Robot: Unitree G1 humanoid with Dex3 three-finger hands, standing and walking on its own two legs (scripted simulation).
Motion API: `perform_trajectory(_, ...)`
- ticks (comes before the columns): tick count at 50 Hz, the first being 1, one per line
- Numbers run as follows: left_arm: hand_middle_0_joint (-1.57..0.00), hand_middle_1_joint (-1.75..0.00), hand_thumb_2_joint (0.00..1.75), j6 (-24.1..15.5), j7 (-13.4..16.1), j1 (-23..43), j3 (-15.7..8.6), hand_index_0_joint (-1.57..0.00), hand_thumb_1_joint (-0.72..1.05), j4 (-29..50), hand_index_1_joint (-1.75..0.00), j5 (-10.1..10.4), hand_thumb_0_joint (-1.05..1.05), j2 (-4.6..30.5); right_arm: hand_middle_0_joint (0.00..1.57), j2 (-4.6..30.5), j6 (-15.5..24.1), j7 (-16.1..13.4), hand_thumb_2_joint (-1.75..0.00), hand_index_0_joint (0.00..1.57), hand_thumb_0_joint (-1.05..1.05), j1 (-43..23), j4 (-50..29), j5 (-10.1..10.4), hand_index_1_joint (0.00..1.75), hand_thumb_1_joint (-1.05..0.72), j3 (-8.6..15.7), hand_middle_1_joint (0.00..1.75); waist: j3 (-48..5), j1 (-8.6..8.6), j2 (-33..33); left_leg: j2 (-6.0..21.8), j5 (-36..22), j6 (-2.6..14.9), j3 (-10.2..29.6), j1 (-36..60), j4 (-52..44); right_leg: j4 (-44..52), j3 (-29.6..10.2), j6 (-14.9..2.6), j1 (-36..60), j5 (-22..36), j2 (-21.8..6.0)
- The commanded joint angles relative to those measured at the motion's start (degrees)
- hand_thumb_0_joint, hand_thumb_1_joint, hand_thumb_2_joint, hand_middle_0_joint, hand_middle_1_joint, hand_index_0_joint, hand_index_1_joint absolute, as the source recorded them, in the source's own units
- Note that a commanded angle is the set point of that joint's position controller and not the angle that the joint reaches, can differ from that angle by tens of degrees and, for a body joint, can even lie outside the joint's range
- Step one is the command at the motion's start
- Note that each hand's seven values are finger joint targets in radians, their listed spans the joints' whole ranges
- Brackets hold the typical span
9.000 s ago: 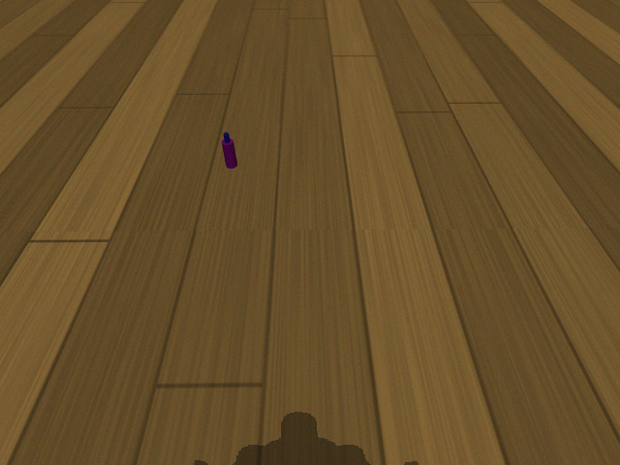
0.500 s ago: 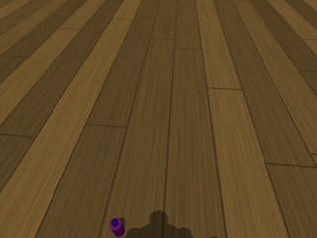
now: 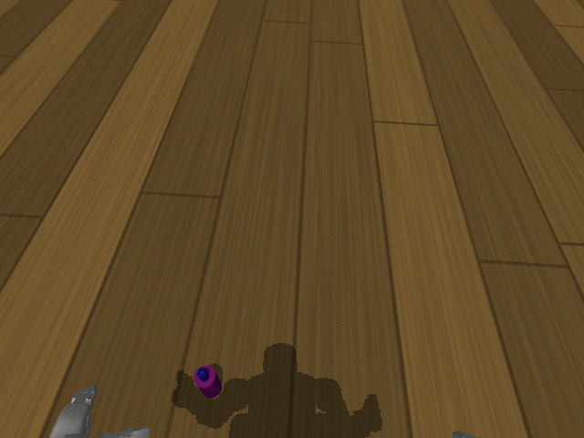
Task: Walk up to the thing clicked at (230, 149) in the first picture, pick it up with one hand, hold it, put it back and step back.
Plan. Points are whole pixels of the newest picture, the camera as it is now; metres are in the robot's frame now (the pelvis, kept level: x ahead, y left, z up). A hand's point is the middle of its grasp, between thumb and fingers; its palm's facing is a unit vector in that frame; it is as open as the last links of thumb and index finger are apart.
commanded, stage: go down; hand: left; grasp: from the side
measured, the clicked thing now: (207, 380) +0.36 +0.23 -0.66
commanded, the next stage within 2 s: none
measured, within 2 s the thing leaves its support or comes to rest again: neither
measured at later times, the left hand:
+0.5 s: hand out of the picture +0.15 +0.28 -0.18, palm faces +0.08 -0.94 -0.32, open 17.4 cm
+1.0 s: hand out of the picture +0.16 +0.32 -0.22, palm faces +0.13 -0.95 -0.28, open 17.4 cm
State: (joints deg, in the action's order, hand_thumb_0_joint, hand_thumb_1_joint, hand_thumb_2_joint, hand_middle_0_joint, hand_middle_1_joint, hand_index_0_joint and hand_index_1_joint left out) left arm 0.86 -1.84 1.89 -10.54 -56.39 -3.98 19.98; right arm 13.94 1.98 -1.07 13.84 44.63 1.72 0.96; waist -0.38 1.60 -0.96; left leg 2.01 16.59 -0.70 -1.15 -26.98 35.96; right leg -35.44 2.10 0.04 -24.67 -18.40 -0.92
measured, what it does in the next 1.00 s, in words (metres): lowers itself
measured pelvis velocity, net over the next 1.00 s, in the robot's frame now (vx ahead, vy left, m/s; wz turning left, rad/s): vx -0.02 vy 0.02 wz -0.01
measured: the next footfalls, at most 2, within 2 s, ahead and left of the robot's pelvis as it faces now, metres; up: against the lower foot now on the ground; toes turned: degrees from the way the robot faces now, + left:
none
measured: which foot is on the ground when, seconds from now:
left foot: down 0.00-1.00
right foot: down 0.00-1.00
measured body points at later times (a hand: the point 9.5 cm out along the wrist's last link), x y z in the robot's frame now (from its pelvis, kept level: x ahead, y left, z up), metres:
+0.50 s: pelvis +0.01 +0.01 -0.05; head +0.09 +0.04 +0.39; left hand +0.15 +0.33 -0.15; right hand +0.18 -0.24 -0.14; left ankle +0.01 +0.13 -0.73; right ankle -0.01 -0.12 -0.73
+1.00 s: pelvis -0.02 +0.02 -0.12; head +0.11 +0.05 +0.31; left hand +0.15 +0.37 -0.20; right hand +0.16 -0.23 -0.20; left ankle +0.01 +0.13 -0.73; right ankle -0.01 -0.12 -0.73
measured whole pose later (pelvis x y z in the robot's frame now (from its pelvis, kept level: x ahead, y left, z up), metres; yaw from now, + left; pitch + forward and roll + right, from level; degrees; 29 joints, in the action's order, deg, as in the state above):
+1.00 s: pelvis -0.02 +0.02 -0.12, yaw +0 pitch +23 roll -3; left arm 2.1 -10.0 -13.1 -20.2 -26.6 3.3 23.2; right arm 14.3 11.1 -2.7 11.4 30.9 0.1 0.2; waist -8.6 1.5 -0.5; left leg 2.3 33.1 0.6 1.6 -68.2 77.9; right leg -75.0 3.4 1.2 -63.6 -34.6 -1.4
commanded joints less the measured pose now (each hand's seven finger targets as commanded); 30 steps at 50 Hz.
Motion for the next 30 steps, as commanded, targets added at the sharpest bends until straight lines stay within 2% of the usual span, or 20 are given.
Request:
perform_trajectory(1,-0.04,-0.07,0.12,3.01,0.59,-2.85,-4.25,-0.05,-0.18,6.81,-0.07,-0.22,0.00,12.58,0.20,10.34,2.13,-0.79,-0.90,0.20,0.00,-2.24,-10.77,0.23,0.30,-0.89,3.68,0.30,-10.48,-1.93,2.88,-2.22,-7.87,0.68,0.02,0.62,0.67,0.42,0.31,-1.54,-0.37,7.24,1.17)
perform_trajectory(4,-0.06,-0.08,0.09,3.95,-0.26,-5.30,-4.16,-0.06,-0.34,11.50,-0.08,0.80,0.00,10.53,0.20,10.10,3.20,-0.81,-0.89,0.20,0.00,-1.42,-12.87,0.14,0.30,-0.86,3.81,0.30,-11.43,-1.09,1.59,-1.86,-5.48,1.03,0.16,-2.12,4.14,-3.09,0.34,-1.31,-3.86,4.93,1.28)
perform_trajectory(6,-0.05,-0.08,0.09,3.88,-0.80,-4.46,-4.80,-0.06,-0.39,16.93,-0.08,1.26,0.00,11.44,0.20,9.89,3.92,-1.03,-0.89,0.20,0.00,-0.98,-13.68,0.15,0.30,-0.86,3.94,0.30,-12.50,-1.06,2.43,-1.75,-4.42,1.01,0.31,-3.71,6.09,-5.26,0.21,-1.24,-5.84,3.98,1.12)
perform_trajectory(8,-0.06,-0.08,0.06,3.87,-1.37,-5.07,-4.78,-0.06,-0.48,20.90,-0.08,1.49,0.00,10.77,0.20,9.60,4.76,-1.29,-0.89,0.20,0.00,-0.24,-14.55,0.01,0.30,-0.84,4.09,0.30,-14.68,-0.40,3.60,-1.30,-4.32,0.90,0.90,-3.97,8.26,-8.17,0.35,-1.17,-8.26,3.90,1.30)
perform_trajectory(10,-0.08,-0.09,0.04,4.02,-1.58,-6.60,-4.61,-0.08,-0.51,26.78,-0.08,1.71,0.00,10.37,0.20,9.54,5.55,-1.80,-0.88,0.20,0.00,0.33,-15.51,-0.05,0.30,-0.85,4.24,0.30,-18.29,-0.04,5.29,-0.86,-6.86,0.79,1.34,-2.38,9.96,-10.52,0.44,-1.27,-9.39,5.97,1.32)
perform_trajectory(11,-0.08,-0.10,0.04,4.41,-1.67,-8.82,-5.40,-0.08,-0.53,26.12,-0.09,1.78,0.00,10.62,0.20,9.78,5.82,-1.97,-0.88,0.20,0.00,0.18,-15.60,-0.12,0.30,-0.84,4.38,0.30,-17.56,0.14,4.71,-0.66,-7.59,0.71,1.58,-3.06,10.73,-11.47,0.65,-1.17,-10.54,6.19,1.46)
perform_trajectory(13,-0.09,-0.09,0.03,5.27,-1.40,-9.66,-6.90,-0.08,-0.57,30.69,-0.09,1.77,0.00,12.74,0.20,9.58,6.27,-2.31,-0.88,0.20,0.00,0.04,-16.31,-0.23,0.30,-0.85,4.18,0.30,-19.21,-0.42,5.61,-0.30,-9.47,0.67,2.14,-3.26,11.92,-12.78,0.76,-1.20,-11.33,6.98,1.46)
perform_trajectory(14,-0.09,-0.09,0.02,5.93,-1.56,-11.43,-6.05,-0.09,-0.60,30.63,-0.09,1.60,0.00,11.60,0.20,9.46,6.49,-2.44,-0.88,0.20,0.00,-0.16,-16.42,-0.34,0.30,-0.84,4.13,0.30,-18.47,-0.12,5.97,-0.15,-9.63,0.57,2.34,-3.68,12.26,-13.28,0.86,-1.23,-12.12,6.60,1.46)
perform_trajectory(16,-0.09,-0.07,0.01,6.82,-1.51,-12.81,-6.69,-0.08,-0.57,34.28,-0.07,1.68,0.00,12.17,0.20,9.46,6.87,-2.81,-0.88,0.20,0.00,-0.15,-17.34,-0.43,0.30,-0.84,4.04,0.30,-19.16,-0.09,6.41,-0.38,-9.22,0.60,2.36,-4.55,13.23,-13.89,0.91,-1.13,-11.81,6.79,1.38)
perform_trajectory(17,-0.09,-0.08,0.01,7.70,-1.48,-14.87,-6.58,-0.09,-0.59,32.97,-0.08,1.68,0.00,11.45,0.20,9.39,7.05,-3.01,-0.88,0.20,0.00,0.17,-16.99,-0.44,0.30,-0.85,3.88,0.30,-18.65,0.19,5.69,-0.18,-10.05,0.69,2.63,-4.93,13.71,-14.37,0.97,-1.20,-12.48,6.87,1.39)
perform_trajectory(18,-0.09,-0.08,0.01,8.27,-1.55,-15.32,-7.08,-0.09,-0.61,35.64,-0.08,1.82,0.00,12.10,0.20,9.31,7.21,-3.17,-0.88,0.20,0.00,-0.16,-17.67,-0.50,0.30,-0.85,3.82,0.30,-18.83,-0.44,6.25,-0.36,-10.41,0.77,2.43,-5.69,14.45,-14.69,0.85,-1.10,-12.46,7.32,1.25)
perform_trajectory(19,-0.09,-0.07,0.01,8.96,-1.56,-15.91,-7.19,-0.09,-0.60,35.19,-0.07,1.89,0.00,11.79,0.20,9.23,7.28,-3.26,-0.88,0.20,0.00,-0.37,-17.98,-0.49,0.30,-0.84,3.72,0.30,-18.40,0.36,5.52,-0.41,-9.94,0.95,2.38,-6.35,15.04,-14.62,0.79,-0.97,-12.80,7.31,1.30)
perform_trajectory(20,-0.09,-0.07,0.01,9.46,-1.54,-16.38,-7.27,-0.09,-0.59,36.80,-0.07,2.00,0.00,11.72,0.20,8.98,7.44,-3.45,-0.88,0.20,0.00,-0.42,-18.48,-0.57,0.30,-0.84,3.58,0.30,-18.15,-0.16,5.48,-0.59,-9.35,1.01,2.14,-7.16,15.58,-14.72,0.76,-0.86,-12.75,7.39,1.24)
perform_trajectory(21,-0.09,-0.07,0.01,10.18,-1.68,-17.86,-6.50,-0.09,-0.61,35.12,-0.07,2.13,0.00,10.57,0.20,8.76,7.54,-3.51,-0.88,0.20,0.00,-0.02,-17.70,-0.63,0.30,-0.85,3.39,0.30,-17.12,0.80,5.05,-0.41,-8.88,1.01,2.36,-7.80,15.79,-15.25,0.95,-0.92,-13.67,6.74,1.30)
perform_trajectory(22,-0.08,-0.07,0.02,10.41,-1.59,-17.50,-7.64,-0.08,-0.59,37.10,-0.07,2.22,0.00,11.38,0.20,8.68,7.71,-3.63,-0.88,0.20,0.00,0.16,-17.96,-0.77,0.30,-0.85,3.47,0.30,-17.82,-0.07,5.54,-0.46,-9.06,1.08,2.32,-8.18,16.36,-15.57,0.79,-0.92,-13.83,6.87,1.24)
perform_trajectory(23,-0.08,-0.06,0.02,10.43,-1.80,-16.04,-7.11,-0.08,-0.58,39.14,-0.07,2.32,0.00,11.47,0.20,8.75,8.08,-3.69,-0.89,0.20,0.00,-1.15,-19.41,-0.75,0.30,-0.86,3.30,0.30,-18.22,0.53,6.22,-0.30,-9.73,1.01,2.76,-8.45,16.74,-16.34,1.02,-1.05,-14.92,6.90,1.23)
perform_trajectory(24,-0.09,-0.08,0.02,10.71,-1.89,-17.93,-7.17,-0.09,-0.61,38.65,-0.08,2.50,0.00,10.45,0.20,8.53,8.33,-3.79,-0.88,0.20,0.00,-1.03,-19.69,-0.82,0.30,-0.85,3.28,0.30,-17.66,0.36,6.28,-0.40,-9.02,0.98,2.70,-8.99,17.27,-16.62,1.11,-0.96,-15.48,6.64,1.26)
perform_trajectory(25,-0.09,-0.07,0.02,10.83,-1.97,-17.94,-7.85,-0.08,-0.59,38.06,-0.07,2.58,0.00,10.99,0.20,8.42,8.45,-3.92,-0.89,0.20,0.00,-0.86,-19.52,-1.00,0.30,-0.85,3.23,0.30,-17.56,0.63,4.61,-0.56,-8.69,1.24,2.46,-10.22,18.23,-16.69,0.99,-0.81,-15.19,6.97,1.27)
perform_trajectory(29,-0.08,-0.08,0.03,10.04,-3.13,-18.95,-8.84,-0.08,-0.61,41.53,-0.08,3.24,0.00,11.49,0.20,8.29,9.25,-3.78,-0.89,0.20,0.00,-1.10,-20.44,-1.29,0.30,-0.86,3.32,0.30,-19.65,0.22,6.50,-0.38,-10.65,1.19,2.90,-11.37,20.64,-19.63,1.02,-0.97,-17.59,7.71,1.21)
perform_trajectory(30,-0.09,-0.07,0.02,10.02,-3.51,-20.44,-9.00,-0.08,-0.60,39.38,-0.07,3.46,0.00,11.11,0.20,8.31,9.25,-3.67,-0.89,0.20,0.00,-0.64,-19.65,-1.39,0.30,-0.88,3.36,0.30,-18.51,0.64,5.78,-0.38,-9.46,1.24,3.07,-12.96,21.09,-20.09,1.07,-0.96,-18.62,6.59,1.29)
